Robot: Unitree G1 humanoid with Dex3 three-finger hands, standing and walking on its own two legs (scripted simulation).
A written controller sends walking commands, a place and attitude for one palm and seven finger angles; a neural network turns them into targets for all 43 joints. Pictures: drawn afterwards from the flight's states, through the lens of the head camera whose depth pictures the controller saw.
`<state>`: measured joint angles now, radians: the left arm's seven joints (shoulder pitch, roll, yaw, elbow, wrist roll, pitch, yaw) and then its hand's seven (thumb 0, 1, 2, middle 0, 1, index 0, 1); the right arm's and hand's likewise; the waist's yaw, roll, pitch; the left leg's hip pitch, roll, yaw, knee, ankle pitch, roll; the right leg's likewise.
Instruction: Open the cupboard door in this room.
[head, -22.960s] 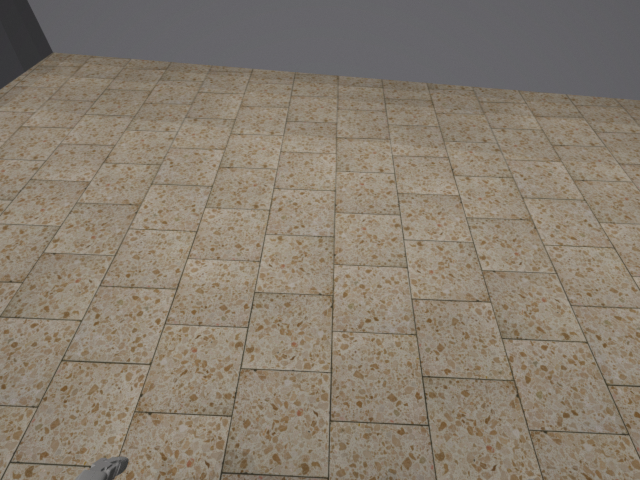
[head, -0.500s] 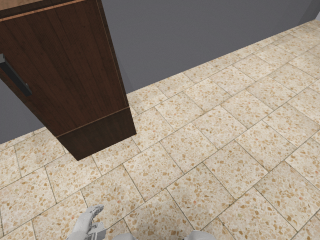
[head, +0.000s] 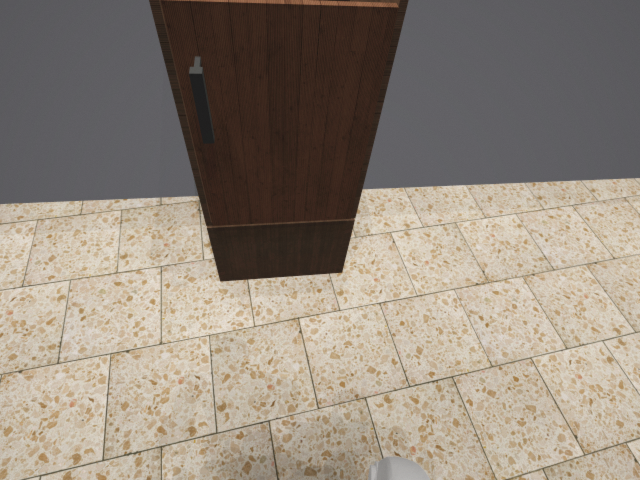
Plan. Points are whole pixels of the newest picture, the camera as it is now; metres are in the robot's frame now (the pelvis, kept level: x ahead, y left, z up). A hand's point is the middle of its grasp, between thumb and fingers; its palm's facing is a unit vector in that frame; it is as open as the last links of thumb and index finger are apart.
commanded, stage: turn to face it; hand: left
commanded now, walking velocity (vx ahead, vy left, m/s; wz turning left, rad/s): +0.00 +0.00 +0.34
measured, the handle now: (203, 101) +0.74 +0.28 +0.00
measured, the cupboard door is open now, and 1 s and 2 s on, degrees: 0 0 0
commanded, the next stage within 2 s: take the last steps up to it in 0.30 s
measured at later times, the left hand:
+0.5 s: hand out of the picture +0.02 +0.12 -0.15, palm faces +0.21 -0.94 -0.26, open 7.3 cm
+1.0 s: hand out of the picture -0.11 +0.12 -0.17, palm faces +0.31 -0.94 -0.14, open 7.4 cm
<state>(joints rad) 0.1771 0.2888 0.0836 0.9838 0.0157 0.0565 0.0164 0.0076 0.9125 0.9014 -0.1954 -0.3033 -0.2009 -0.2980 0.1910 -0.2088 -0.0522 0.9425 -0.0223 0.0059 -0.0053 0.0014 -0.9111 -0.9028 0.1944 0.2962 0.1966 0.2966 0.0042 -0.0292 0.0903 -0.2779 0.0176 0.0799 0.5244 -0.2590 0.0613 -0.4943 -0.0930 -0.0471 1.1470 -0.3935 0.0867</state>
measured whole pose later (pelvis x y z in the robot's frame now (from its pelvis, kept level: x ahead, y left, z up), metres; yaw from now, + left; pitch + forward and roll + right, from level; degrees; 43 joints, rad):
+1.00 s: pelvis +0.02 -0.01 +0.00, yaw +13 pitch -1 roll -1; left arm 0.42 0.16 0.04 1.19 0.03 0.02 -0.01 0.01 0.91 0.90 -0.20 -0.30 -0.20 -0.30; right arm 0.22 -0.15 -0.06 1.03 -0.02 -0.06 -0.02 -0.02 -0.95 -0.90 0.20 0.30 0.20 0.30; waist 0.03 -0.02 0.02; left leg -0.12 0.05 0.14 0.45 -0.31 0.01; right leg -0.38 -0.09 -0.10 0.95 -0.39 0.00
